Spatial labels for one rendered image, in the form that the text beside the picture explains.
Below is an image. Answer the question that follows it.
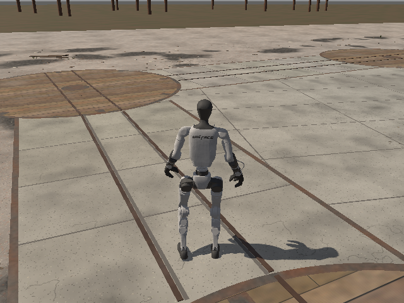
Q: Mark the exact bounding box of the robot left upper arm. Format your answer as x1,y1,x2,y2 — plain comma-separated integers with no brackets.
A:
171,126,191,160

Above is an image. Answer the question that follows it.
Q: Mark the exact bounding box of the robot left hand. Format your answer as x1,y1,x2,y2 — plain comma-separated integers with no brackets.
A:
164,166,179,178

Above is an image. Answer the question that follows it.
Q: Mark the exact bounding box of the robot head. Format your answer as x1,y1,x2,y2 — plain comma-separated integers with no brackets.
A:
193,99,214,129

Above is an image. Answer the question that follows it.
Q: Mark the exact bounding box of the left robot forearm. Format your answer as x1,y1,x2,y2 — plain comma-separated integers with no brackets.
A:
166,150,177,169

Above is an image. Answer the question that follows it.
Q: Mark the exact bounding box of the right robot forearm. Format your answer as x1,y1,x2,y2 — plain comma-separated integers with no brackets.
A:
229,153,242,176

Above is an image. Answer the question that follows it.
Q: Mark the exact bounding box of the right robot thigh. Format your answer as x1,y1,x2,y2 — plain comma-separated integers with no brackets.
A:
210,176,223,219

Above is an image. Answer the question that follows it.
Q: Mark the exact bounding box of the robot right hand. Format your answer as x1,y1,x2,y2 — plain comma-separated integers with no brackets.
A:
229,174,244,187

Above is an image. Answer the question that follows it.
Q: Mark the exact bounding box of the robot right upper arm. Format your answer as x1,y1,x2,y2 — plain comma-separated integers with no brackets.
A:
217,128,234,163

